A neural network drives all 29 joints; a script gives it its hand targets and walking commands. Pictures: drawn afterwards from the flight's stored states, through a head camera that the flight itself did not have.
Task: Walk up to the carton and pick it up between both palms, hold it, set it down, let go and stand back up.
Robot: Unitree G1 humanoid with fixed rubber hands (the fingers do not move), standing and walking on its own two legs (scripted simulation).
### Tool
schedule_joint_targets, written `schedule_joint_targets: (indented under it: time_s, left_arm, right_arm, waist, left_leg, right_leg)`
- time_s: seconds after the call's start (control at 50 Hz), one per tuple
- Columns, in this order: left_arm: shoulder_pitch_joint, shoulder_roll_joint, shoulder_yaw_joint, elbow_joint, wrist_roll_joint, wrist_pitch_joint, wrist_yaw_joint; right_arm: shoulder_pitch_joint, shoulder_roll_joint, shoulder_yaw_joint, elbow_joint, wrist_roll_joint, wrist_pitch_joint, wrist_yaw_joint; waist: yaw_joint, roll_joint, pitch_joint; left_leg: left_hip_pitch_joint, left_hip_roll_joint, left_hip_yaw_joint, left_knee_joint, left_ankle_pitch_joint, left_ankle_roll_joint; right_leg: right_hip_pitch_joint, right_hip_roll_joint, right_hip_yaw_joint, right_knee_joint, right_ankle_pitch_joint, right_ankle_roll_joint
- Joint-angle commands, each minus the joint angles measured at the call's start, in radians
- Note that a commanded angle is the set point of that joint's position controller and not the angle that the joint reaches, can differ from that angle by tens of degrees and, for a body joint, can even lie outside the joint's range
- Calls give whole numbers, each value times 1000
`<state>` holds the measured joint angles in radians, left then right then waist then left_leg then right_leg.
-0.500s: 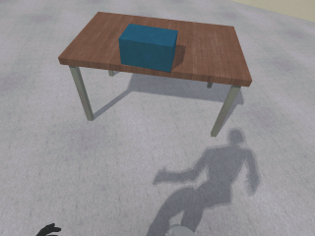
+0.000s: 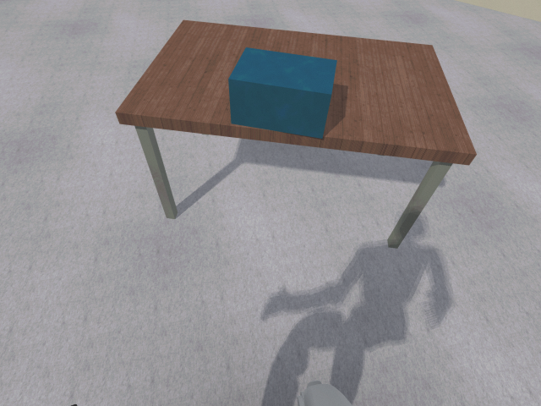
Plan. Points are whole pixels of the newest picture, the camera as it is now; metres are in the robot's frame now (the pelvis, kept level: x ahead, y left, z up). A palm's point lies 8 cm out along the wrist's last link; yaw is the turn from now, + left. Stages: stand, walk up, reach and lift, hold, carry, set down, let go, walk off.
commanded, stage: walk up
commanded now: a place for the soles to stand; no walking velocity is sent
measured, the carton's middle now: (283, 92) +0.98 -0.08 -0.08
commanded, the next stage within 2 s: none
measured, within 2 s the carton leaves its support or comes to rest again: neither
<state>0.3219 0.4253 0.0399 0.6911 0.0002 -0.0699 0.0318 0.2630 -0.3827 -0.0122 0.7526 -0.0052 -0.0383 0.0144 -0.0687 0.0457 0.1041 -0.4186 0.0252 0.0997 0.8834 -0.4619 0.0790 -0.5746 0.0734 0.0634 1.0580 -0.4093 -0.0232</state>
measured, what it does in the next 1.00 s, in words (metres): steps on the spot: right foot, then right foot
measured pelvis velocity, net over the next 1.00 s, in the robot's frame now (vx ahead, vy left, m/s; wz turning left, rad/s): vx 0.03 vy -0.04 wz -0.06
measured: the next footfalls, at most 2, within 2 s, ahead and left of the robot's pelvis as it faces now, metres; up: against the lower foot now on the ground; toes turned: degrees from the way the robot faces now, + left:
right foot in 0.28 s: +0.13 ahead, -0.15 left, +0.00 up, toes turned +3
right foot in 0.80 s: +0.10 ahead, -0.19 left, +0.00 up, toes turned -1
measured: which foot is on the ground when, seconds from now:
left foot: down 0.00-1.00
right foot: up 0.00-0.26, down 0.28-0.50, up 0.52-0.78, down 0.80-1.00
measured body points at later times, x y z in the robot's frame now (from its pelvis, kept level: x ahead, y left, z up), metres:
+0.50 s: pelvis +0.05 -0.01 -0.01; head +0.08 -0.02 +0.44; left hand +0.15 +0.31 -0.09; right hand +0.15 -0.31 -0.12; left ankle +0.06 +0.05 -0.70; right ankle +0.09 -0.15 -0.70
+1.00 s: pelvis +0.03 -0.04 -0.01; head +0.05 -0.05 +0.44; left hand +0.15 +0.27 -0.09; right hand +0.11 -0.35 -0.11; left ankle +0.06 +0.05 -0.70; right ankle +0.08 -0.17 -0.70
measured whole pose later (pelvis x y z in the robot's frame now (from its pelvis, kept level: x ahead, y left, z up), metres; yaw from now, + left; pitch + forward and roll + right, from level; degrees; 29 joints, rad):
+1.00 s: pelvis +0.03 -0.04 -0.01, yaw -3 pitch -4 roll +0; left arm 0.30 0.42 0.02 0.69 0.00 -0.05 0.04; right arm 0.24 -0.38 -0.01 0.76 -0.01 -0.02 0.00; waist -0.03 0.01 0.11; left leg -0.38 0.03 0.11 0.88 -0.42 0.05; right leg -0.45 0.03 0.07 0.88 -0.37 -0.01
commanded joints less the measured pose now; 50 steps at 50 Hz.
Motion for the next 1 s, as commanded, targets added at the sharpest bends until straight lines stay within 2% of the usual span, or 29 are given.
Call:
schedule_joint_targets:
  time_s: [0.0, 0.1, 0.12, 0.18, 0.22, 0.24, 0.26, 0.28, 0.3, 0.34, 0.4, 0.44, 0.46, 0.48, 0.5, 0.52, 0.62, 0.7, 0.74, 0.76, 0.78, 0.8, 0.82, 0.84, 0.9, 0.92, 0.94, 0.96, 0.98]
  left_arm:
    - [-1, 151, 35, -16, -9, 5, 21]
    - [-44, 159, 40, -35, -6, 10, 33]
    - [-47, 164, 34, -28, -5, 8, 32]
    - [-48, 178, 43, -30, 4, -4, 27]
    - [77, 170, 53, 5, 6, -16, 29]
    - [151, 213, 77, 20, 15, -19, 33]
    - [218, 313, 105, 20, 24, -29, 36]
    - [218, 337, 109, 12, 0, -26, 37]
    - [113, 318, 93, -1, 8, -19, 36]
    - [33, 280, 64, 9, 20, -17, 44]
    - [-23, 246, 48, -3, 28, -12, 34]
    - [-94, 218, 39, -29, 17, 1, 28]
    - [-86, 148, 17, -34, 2, 2, 27]
    - [-33, 109, 16, -19, -1, 5, 29]
    - [-18, 202, 32, 8, 6, 22, 36]
    - [-16, 211, 37, 12, -4, 21, 33]
    - [-28, 195, 44, -7, -2, 10, 21]
    - [-19, 201, 48, -9, -1, 4, 20]
    - [28, 207, 53, 13, 10, -8, 17]
    - [49, 237, 63, 28, 16, -15, 19]
    - [51, 279, 76, 20, 24, -19, 20]
    - [33, 316, 81, 17, 16, -14, 21]
    - [10, 311, 75, 12, 18, -13, 21]
    - [-17, 309, 70, 17, 26, -14, 22]
    - [-98, 240, 41, 0, 25, 6, 16]
    - [-122, 218, 31, -24, 19, 14, 14]
    - [-143, 167, 26, -32, 16, 15, 8]
    - [-106, 173, 29, -24, 16, 20, 9]
    - [-87, 213, 48, -9, 14, 30, 8]
  right_arm:
    - [122, -226, -118, -43, -8, -11, -35]
    - [60, -245, -114, -46, -19, 8, -43]
    - [59, -239, -113, -44, -20, 12, -43]
    - [0, -245, -105, -61, -24, 19, -36]
    - [-57, -248, -102, -81, -16, 20, -28]
    - [-73, -222, -94, -83, -4, 18, -29]
    - [-40, -176, -83, -108, 0, 7, -24]
    - [-61, -206, -89, -113, 3, 20, -26]
    - [-97, -242, -90, -107, -6, 32, -31]
    - [-108, -230, -93, -98, -14, 29, -27]
    - [-36, -212, -109, -65, -8, 19, -19]
    - [60, -214, -114, -40, -19, 0, -26]
    - [115, -275, -140, -16, -33, -12, -38]
    - [42, -341, -150, -37, -25, -18, -40]
    - [-24, -338, -138, -34, -18, -18, -35]
    - [-38, -313, -133, -33, -16, -19, -32]
    - [-19, -275, -117, -49, -20, -13, -39]
    - [-53, -279, -117, -57, -17, -1, -32]
    - [-131, -262, -107, -74, -14, 1, -26]
    - [-137, -245, -103, -74, -8, 6, -22]
    - [-107, -202, -95, -80, -8, 9, -23]
    - [-104, -205, -95, -77, -5, 19, -25]
    - [-90, -209, -99, -82, 0, 28, -24]
    - [-88, -210, -98, -73, -4, 30, -21]
    - [-29, -201, -102, -23, -5, 4, -18]
    - [16, -238, -116, -16, -8, -5, -22]
    - [47, -288, -127, -16, -20, -14, -26]
    - [4, -330, -134, -21, -22, -22, -27]
    - [-37, -341, -131, -27, -24, -25, -22]
  waist:
    - [-14, 128, -160]
    - [-13, 184, -102]
    - [-16, 157, -115]
    - [-5, 234, -96]
    - [93, 148, -172]
    - [135, 47, -234]
    - [155, -152, -319]
    - [151, -153, -287]
    - [118, -110, -196]
    - [81, -68, -30]
    - [44, -204, -47]
    - [-18, -192, -108]
    - [-45, -53, -144]
    - [22, 68, -106]
    - [48, -31, -85]
    - [54, -55, -60]
    - [30, 119, -73]
    - [44, 137, -94]
    - [92, 132, -90]
    - [97, 77, -128]
    - [79, -14, -144]
    - [71, -113, -133]
    - [63, -140, -139]
    - [59, -148, -113]
    - [18, -181, -88]
    - [-7, -140, -115]
    - [-21, -18, -87]
    - [12, 41, -55]
    - [30, 47, -32]
  left_leg:
    - [517, 197, -229, -322, 957, -116]
    - [394, 250, -244, -301, 831, 16]
    - [402, 243, -239, -279, 771, 14]
    - [299, 226, -179, -225, 717, 39]
    - [178, 174, -88, -76, 728, 19]
    - [79, 153, -89, 108, 631, -5]
    - [-108, 27, -83, 361, 362, -63]
    - [-212, -40, -165, 399, -168, -79]
    - [-224, -8, -182, 351, -312, -63]
    - [-188, 28, -152, 223, -291, -56]
    - [-17, 19, -149, -34, -141, -39]
    - [255, 27, -201, -321, 47, -44]
    - [389, 164, -367, -488, 88, -15]
    - [401, 357, -546, -516, 299, 7]
    - [327, 421, -543, -479, 336, 43]
    - [278, 382, -493, -454, 435, 53]
    - [338, 345, -333, -307, 751, 84]
    - [252, 316, -280, -295, 664, 74]
    - [94, 251, -166, -223, 494, 34]
    - [35, 171, -117, -135, 380, 4]
    - [-37, 93, -69, -19, 240, -29]
    - [-11, -4, -87, 87, -7, -51]
    - [-5, -24, -126, 81, -216, -55]
    - [-7, -23, -146, 39, -236, -46]
    - [153, 7, -128, -174, -28, -32]
    - [253, 58, -217, -259, -3, -15]
    - [309, 194, -353, -409, -60, 30]
    - [242, 361, -501, -497, -13, 100]
    - [166, 427, -532, -523, -21, 145]
  right_leg:
    - [-222, -33, -66, 19, 42, 8]
    - [-164, -69, -96, -51, 58, 4]
    - [-145, -67, -104, -104, 67, -3]
    - [-13, -65, -154, -208, 57, -15]
    - [269, -14, -160, -407, 194, -51]
    - [421, -58, 10, -471, 262, -92]
    - [569, -288, 468, -522, 434, -235]
    - [585, -420, 750, -588, 462, -364]
    - [455, -424, 755, -625, 275, -371]
    - [297, -340, 558, -595, 317, -306]
    - [196, -244, 482, -506, 482, -231]
    - [46, -190, 370, -351, 520, -165]
    - [-82, -109, 208, -154, 437, -72]
    - [-175, 45, 37, -52, -59, -2]
    - [-146, -17, 37, -18, -163, 15]
    - [-108, -24, 25, 0, -158, 7]
    - [-108, -68, -32, -3, -92, -10]
    - [8, -84, -88, -143, -18, -25]
    - [198, -92, -72, -336, 212, -45]
    - [289, -86, 43, -348, 369, -81]
    - [304, -182, 254, -402, 364, -128]
    - [234, -297, 471, -498, 388, -236]
    - [219, -347, 602, -554, 318, -292]
    - [207, -345, 604, -564, 249, -292]
    - [101, -234, 392, -474, 404, -193]
    - [-17, -173, 320, -382, 360, -139]
    - [-123, -84, 164, -226, 250, -61]
    - [-116, -20, 33, -115, 20, -27]
    - [-86, -53, 28, -22, -143, -13]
